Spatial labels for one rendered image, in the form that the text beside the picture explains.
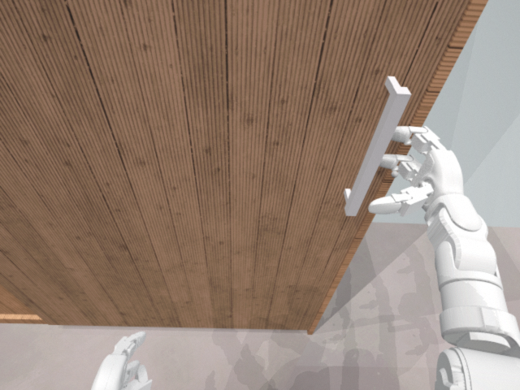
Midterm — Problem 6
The wardrobe door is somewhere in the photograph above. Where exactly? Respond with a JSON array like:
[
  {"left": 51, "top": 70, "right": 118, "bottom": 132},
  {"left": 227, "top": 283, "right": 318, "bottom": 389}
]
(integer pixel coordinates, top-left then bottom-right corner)
[
  {"left": 0, "top": 284, "right": 35, "bottom": 314},
  {"left": 0, "top": 0, "right": 470, "bottom": 330}
]

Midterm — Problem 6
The handle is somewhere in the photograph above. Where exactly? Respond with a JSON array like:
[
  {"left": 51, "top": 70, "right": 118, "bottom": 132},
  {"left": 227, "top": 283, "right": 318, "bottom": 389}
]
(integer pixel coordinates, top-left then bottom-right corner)
[{"left": 344, "top": 76, "right": 411, "bottom": 216}]

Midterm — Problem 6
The right robot hand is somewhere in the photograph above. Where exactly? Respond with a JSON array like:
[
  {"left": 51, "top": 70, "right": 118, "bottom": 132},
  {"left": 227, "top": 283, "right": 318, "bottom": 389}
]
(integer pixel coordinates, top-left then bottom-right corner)
[{"left": 368, "top": 126, "right": 464, "bottom": 217}]

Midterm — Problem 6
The robot right forearm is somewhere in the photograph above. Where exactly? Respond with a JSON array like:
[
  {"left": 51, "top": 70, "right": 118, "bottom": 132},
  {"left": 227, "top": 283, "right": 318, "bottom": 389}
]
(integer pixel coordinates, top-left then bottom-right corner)
[{"left": 424, "top": 194, "right": 520, "bottom": 358}]

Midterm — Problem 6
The right robot upper arm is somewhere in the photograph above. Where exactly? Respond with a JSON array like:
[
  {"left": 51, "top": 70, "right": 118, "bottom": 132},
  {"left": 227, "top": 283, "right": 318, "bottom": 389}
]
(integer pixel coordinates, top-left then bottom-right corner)
[{"left": 435, "top": 347, "right": 520, "bottom": 390}]

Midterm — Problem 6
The left robot hand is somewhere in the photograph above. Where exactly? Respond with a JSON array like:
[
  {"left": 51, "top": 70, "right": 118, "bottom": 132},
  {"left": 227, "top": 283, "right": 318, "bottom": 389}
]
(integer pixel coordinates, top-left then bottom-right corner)
[{"left": 91, "top": 331, "right": 152, "bottom": 390}]

